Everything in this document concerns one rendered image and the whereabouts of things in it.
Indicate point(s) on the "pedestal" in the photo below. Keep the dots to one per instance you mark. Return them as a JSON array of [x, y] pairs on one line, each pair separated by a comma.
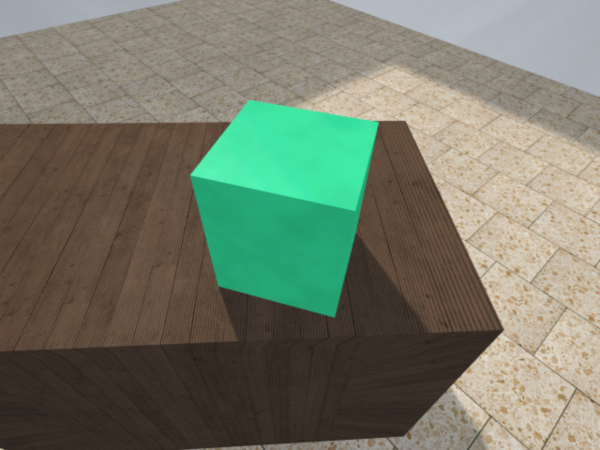
[[114, 333]]

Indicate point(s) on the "carton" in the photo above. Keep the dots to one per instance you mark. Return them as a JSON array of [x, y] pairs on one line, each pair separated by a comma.
[[279, 195]]

